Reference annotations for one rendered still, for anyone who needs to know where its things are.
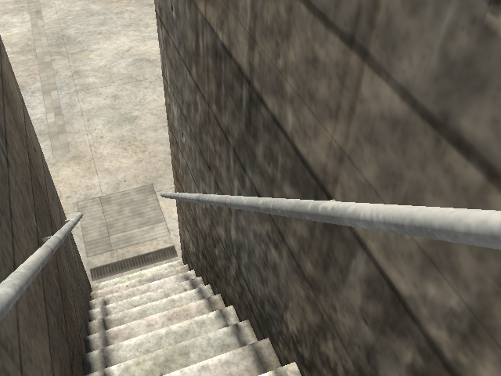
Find stairs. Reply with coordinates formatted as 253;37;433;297
81;259;301;376

